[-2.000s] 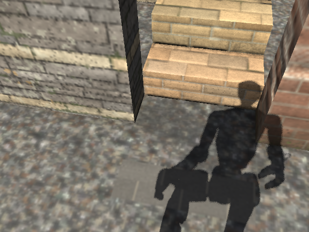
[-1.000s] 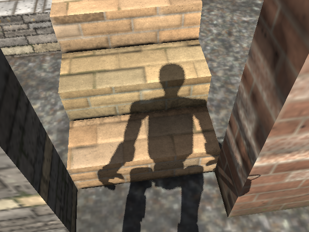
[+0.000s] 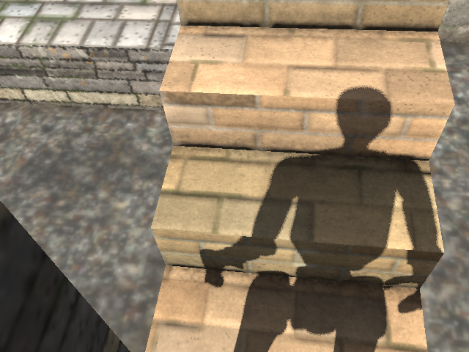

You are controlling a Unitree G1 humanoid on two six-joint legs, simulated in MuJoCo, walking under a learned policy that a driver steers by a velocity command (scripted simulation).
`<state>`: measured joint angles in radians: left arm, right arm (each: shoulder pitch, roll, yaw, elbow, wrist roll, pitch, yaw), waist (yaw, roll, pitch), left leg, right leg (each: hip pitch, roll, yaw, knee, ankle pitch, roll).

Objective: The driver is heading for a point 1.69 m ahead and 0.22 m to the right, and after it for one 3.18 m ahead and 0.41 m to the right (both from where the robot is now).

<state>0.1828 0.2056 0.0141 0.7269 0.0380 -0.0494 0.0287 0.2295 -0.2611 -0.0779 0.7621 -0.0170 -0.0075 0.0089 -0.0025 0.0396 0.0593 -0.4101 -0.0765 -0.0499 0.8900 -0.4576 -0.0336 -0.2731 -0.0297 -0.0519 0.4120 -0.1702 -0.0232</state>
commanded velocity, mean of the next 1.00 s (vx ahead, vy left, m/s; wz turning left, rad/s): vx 0.04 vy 0.00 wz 0.07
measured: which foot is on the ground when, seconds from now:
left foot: up 0.00-0.08, down 0.10-1.00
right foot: down 0.00-1.00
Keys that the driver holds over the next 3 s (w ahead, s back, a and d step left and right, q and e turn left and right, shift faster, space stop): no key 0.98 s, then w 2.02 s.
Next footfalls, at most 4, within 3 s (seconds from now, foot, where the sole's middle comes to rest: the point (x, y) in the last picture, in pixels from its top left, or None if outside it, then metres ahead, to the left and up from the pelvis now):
0.10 left None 0.05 0.11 -0.78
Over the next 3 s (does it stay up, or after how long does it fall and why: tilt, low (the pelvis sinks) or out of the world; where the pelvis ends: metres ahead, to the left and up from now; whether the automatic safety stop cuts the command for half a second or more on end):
stays up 0.04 0.01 0.01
